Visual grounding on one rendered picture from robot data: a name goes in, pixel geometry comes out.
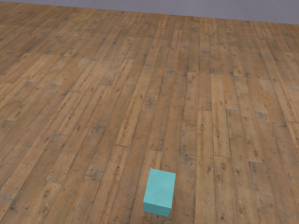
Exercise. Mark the carton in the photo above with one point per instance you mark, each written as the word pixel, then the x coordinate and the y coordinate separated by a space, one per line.
pixel 159 192

